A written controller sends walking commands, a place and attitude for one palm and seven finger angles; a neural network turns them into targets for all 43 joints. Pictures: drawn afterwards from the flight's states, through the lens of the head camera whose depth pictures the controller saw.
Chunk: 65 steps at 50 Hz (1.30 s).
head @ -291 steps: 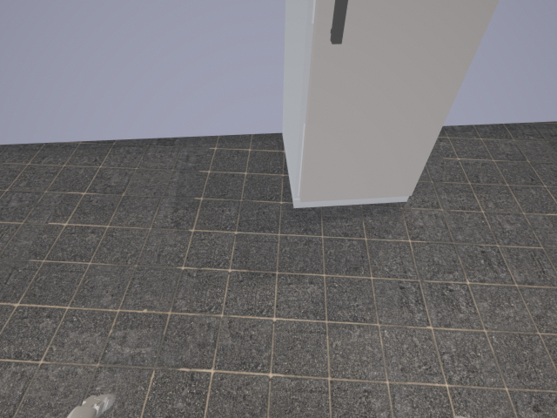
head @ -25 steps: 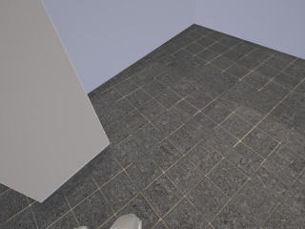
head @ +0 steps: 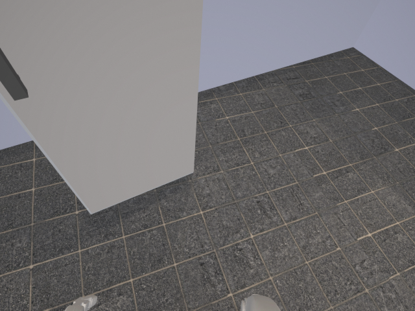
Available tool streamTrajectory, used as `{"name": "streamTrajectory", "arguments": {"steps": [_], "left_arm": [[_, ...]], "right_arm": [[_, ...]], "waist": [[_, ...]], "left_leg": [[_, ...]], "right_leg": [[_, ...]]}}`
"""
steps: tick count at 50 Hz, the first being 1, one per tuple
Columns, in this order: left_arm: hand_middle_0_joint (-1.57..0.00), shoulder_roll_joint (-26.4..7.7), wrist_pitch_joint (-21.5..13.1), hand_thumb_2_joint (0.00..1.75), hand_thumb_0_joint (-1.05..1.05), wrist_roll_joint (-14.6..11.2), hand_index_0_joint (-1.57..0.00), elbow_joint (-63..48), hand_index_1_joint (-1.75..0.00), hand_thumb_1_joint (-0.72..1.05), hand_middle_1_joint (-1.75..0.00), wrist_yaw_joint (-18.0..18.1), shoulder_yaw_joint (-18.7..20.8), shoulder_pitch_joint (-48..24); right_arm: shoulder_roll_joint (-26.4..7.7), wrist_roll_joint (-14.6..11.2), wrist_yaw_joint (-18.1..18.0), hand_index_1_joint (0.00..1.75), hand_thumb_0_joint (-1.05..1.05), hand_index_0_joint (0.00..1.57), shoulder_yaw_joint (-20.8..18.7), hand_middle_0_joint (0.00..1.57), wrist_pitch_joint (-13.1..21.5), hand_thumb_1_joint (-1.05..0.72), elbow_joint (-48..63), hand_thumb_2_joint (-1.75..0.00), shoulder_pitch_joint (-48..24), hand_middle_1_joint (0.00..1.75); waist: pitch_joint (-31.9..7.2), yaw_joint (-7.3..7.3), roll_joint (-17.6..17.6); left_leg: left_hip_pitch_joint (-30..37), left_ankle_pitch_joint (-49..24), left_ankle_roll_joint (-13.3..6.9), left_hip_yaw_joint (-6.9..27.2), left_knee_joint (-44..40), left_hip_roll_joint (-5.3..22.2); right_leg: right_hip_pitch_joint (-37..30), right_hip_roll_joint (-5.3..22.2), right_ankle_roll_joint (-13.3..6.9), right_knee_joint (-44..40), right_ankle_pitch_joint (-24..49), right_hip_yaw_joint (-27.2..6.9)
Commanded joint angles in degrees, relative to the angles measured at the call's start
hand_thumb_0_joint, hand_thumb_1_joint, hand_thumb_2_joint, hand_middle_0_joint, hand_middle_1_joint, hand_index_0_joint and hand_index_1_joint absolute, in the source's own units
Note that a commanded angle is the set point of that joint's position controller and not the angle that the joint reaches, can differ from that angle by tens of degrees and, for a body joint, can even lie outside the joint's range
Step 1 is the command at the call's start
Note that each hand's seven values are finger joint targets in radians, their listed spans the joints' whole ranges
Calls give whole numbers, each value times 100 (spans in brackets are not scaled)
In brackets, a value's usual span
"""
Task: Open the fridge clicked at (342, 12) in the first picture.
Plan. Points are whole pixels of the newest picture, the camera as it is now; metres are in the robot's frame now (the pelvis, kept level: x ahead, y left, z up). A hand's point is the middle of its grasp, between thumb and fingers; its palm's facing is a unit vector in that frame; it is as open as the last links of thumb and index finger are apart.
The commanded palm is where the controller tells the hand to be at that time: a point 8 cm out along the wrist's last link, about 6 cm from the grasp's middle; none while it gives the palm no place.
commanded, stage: turn to face it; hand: left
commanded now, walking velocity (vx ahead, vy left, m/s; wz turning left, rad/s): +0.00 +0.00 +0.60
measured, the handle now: out of the picture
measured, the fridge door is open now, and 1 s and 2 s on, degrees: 0 0 0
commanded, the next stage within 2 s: take the last steps up to it in 0.72 s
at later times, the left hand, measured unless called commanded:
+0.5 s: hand out of the picture +0.05 +0.16 -0.13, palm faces +0.29 -0.90 -0.31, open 7.3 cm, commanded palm none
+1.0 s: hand out of the picture -0.17 +0.18 -0.18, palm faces +0.52 -0.83 -0.20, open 7.4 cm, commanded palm none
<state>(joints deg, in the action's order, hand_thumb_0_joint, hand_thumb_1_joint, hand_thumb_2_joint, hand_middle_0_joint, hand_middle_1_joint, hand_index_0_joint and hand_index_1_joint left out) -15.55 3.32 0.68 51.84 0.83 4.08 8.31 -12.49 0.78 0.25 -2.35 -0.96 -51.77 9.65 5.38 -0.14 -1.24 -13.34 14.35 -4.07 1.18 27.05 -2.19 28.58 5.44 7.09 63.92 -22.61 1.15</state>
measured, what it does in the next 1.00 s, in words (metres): steps on the spot, turning left: right foot, then left foot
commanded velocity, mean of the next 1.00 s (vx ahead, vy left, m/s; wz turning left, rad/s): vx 0.06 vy -0.01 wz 0.37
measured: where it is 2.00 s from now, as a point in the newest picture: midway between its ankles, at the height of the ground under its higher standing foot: (186, 306)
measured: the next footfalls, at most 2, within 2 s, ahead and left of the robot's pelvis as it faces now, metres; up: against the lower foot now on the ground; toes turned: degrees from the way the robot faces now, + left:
right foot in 0.32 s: +0.06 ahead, -0.15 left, +0.00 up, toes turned +12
left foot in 0.78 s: -0.07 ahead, +0.08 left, +0.00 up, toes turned +29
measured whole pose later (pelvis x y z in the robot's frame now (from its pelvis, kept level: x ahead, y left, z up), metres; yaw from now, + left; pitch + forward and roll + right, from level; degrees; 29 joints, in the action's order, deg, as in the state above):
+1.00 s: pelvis -0.06 +0.00 +0.00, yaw +28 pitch -1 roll -3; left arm -14.9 3.1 1.5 59.6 0.2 3.2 17.0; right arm -9.4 0.7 -0.3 -0.5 0.4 -54.5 9.7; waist 2.1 -2.6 -2.3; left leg -8.6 13.7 -4.1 -2.0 23.4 -1.1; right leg 25.2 5.1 4.2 62.3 -18.7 2.0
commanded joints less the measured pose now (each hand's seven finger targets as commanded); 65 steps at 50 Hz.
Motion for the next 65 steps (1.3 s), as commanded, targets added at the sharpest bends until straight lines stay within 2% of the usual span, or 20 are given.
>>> {"name": "streamTrajectory", "arguments": {"steps": [1,9,14,15,16,17,18,21,23,33,36,38,39,40,41,42,44,47,50,65], "left_arm": [[-20,-431,-161,90,0,0,-20,-532,-30,90,-30,30,101,-188],[-20,-352,-188,90,0,-50,-20,-807,-30,90,-30,72,45,-667],[-20,-435,-295,90,0,-86,-20,-719,-30,90,-30,112,61,-21],[-20,-620,-355,90,0,-68,-20,-667,-30,90,-30,136,97,218],[-20,-1093,-399,90,0,15,-20,-680,-30,90,-30,186,193,282],[-20,-1263,-370,90,0,38,-20,-726,-30,90,-30,177,192,368],[-20,-1132,-338,90,0,25,-20,-780,-30,90,-30,174,140,214],[-20,-577,-361,90,0,-4,-20,-848,-30,90,-30,140,22,-394],[-20,-524,-397,90,0,11,-20,-756,-30,90,-30,120,9,-158],[-20,-907,-342,90,0,132,-20,-279,-30,90,-30,99,126,851],[-20,-985,-317,90,0,126,-20,-153,-30,90,-30,91,160,801],[-20,-823,-260,90,0,18,-20,-124,-30,90,-30,73,124,728],[-20,-473,-223,90,0,-27,-20,-215,-30,90,-30,55,57,867],[-20,-215,-180,90,0,-1,-20,-337,-30,90,-30,60,-56,677],[-20,-353,-134,90,0,19,-20,-279,-30,90,-30,76,-23,570],[-20,-292,-86,90,0,42,-20,-86,-30,90,-30,97,-13,470],[-20,-377,-121,90,0,72,-20,114,-30,90,-30,-22,21,602],[-20,-269,-206,90,0,111,-20,394,-30,90,-30,-102,-20,807],[-20,-239,-267,90,0,111,-20,491,-30,90,-30,-109,-42,772],[-20,109,-334,90,0,71,-20,260,-30,90,-30,-205,-60,-418]], "right_arm": [[-1198,24,-102,30,0,20,-370,20,82,-90,224,-90,514,30],[-1228,75,-90,30,0,20,-440,20,5,-90,206,-90,605,30],[-1179,23,-61,30,0,20,-478,20,-29,-90,283,-90,332,30],[-996,-23,-37,30,0,20,-455,20,-16,-90,285,-90,397,30],[-606,-76,-15,30,0,20,-405,20,-6,-90,358,-90,572,30],[-758,-10,-40,30,0,20,-444,20,-41,-90,454,-90,521,30],[-836,36,-20,30,0,20,-481,20,-104,-90,425,-90,526,30],[-751,76,101,30,0,20,-469,20,-262,-90,122,-90,639,30],[-680,68,133,30,0,20,-424,20,-279,-90,114,-90,597,30],[-523,-13,113,30,0,20,-232,20,-214,-90,258,-90,-328,30],[-478,-47,63,30,0,20,-180,20,-119,-90,160,-90,-2,30],[-733,-37,53,30,0,20,-218,20,-17,-90,4,-90,428,30],[-1290,8,35,30,0,20,-324,20,46,-90,32,-90,524,30],[-1671,9,-14,30,0,20,-404,20,7,-90,31,-90,640,30],[-1534,46,-32,30,0,20,-352,20,-30,-90,-2,-90,562,30],[-1251,66,-110,30,0,20,-259,20,26,-90,-55,-90,397,30],[-1037,45,-156,30,0,20,-168,20,61,-90,-1,-90,110,30],[-836,3,-173,30,0,20,-120,20,204,-90,-134,-90,437,30],[-678,-21,-201,30,0,20,-106,20,304,-90,-341,-90,882,30],[-408,63,-279,30,0,20,-105,20,469,-90,-1019,-90,2048,30]], "waist": [[-918,227,836],[-729,275,927],[-996,-33,803],[-1201,-119,346],[-1329,-115,-1271],[-1270,-144,-1343],[-979,-48,-754],[-318,277,-779],[-270,204,-914],[-513,-272,-1170],[-800,-105,-1227],[-1030,171,-517],[-1203,214,1100],[-1037,312,1974],[-899,303,1320],[-697,249,1689],[-445,110,1289],[-357,101,882],[-318,155,843],[306,369,563]], "left_leg": [[1212,-3755,-496,1500,-525,1461],[669,-3191,-645,2364,-451,1360],[-135,-2756,-245,2419,83,915],[-677,-1812,51,2176,448,686],[-1816,608,513,1115,1518,-28],[-2009,2100,696,486,2713,-314],[-1873,1888,665,566,3622,-105],[-1832,879,767,325,4426,237],[-1865,632,831,161,4434,273],[-1075,1242,811,-411,2107,307],[-337,892,714,-605,950,191],[936,-479,601,-402,-498,382],[1689,-1492,231,1073,-872,1640],[1357,-3087,-338,1888,-920,2499],[836,-2830,-628,1482,-828,2547],[485,-2282,-386,1304,-1091,2071],[604,-1010,-259,1179,-1269,1753],[965,-503,-112,979,-1542,1458],[1230,-538,-78,1052,-1684,1461],[1314,-205,-706,1432,-2028,1908]], "right_leg": [[403,16,51,-198,101,-198],[-247,-293,-80,-1565,-228,-291],[-1928,-474,-231,-3698,915,-185],[-2797,-27,-315,-4426,1462,-528],[-3682,1469,-810,-4719,2015,-1862],[-3074,2391,-1472,-4658,2618,-2435],[-2361,2212,-1646,-4665,2278,-1940],[-1614,1258,-1235,-4725,1626,-813],[-1664,1116,-1173,-4669,1844,-404],[-2138,1405,-1444,-4340,2647,-177],[-2132,1411,-1303,-3856,3169,-1],[-1451,1068,-803,-2995,2499,431],[-289,438,-415,-1890,665,757],[256,119,-239,-1104,-1354,493],[-54,211,-357,-628,-1213,156],[-120,217,-338,-571,-856,-99],[237,122,-342,-16,-150,-24],[456,42,-290,85,508,-9],[569,34,-257,-93,720,-54],[1126,194,-376,-1198,891,-90]]}}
